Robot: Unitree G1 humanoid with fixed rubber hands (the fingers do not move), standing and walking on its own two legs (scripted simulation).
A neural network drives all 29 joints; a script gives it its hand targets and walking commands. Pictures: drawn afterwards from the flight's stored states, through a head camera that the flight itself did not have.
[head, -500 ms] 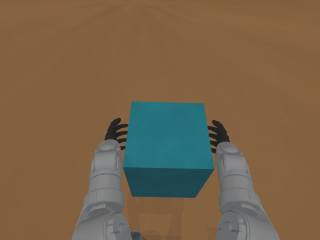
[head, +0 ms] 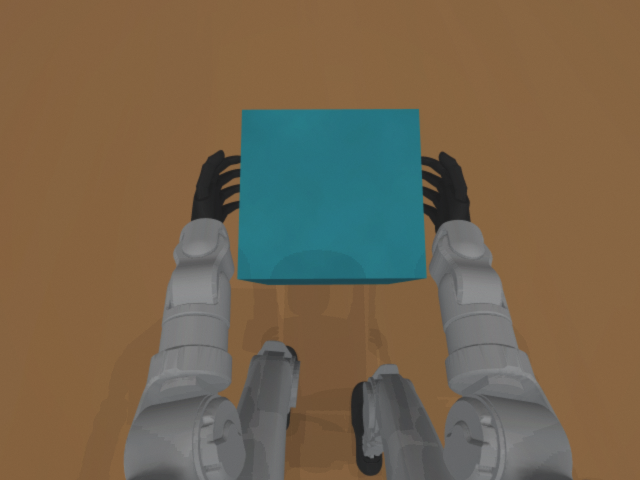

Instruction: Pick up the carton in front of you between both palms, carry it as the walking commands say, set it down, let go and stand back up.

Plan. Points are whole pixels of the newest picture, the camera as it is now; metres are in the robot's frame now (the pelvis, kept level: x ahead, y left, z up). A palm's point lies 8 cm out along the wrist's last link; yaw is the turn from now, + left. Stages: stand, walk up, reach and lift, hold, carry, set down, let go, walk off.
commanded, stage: set down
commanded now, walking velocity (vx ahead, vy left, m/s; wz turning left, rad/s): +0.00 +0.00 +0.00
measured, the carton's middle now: (329, 213) +0.45 +0.04 -0.16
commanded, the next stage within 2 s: none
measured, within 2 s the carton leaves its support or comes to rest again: rests again in 1.44 s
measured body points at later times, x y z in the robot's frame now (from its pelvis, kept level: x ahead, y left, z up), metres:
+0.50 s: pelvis -0.03 +0.00 -0.12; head +0.28 +0.05 +0.21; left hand +0.46 +0.23 -0.24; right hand +0.49 -0.07 -0.23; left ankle +0.10 +0.11 -0.60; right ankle +0.03 -0.11 -0.60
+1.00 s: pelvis -0.04 +0.00 -0.22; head +0.33 +0.06 +0.02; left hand +0.49 +0.25 -0.39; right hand +0.53 -0.05 -0.39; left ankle +0.10 +0.11 -0.60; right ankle +0.03 -0.11 -0.60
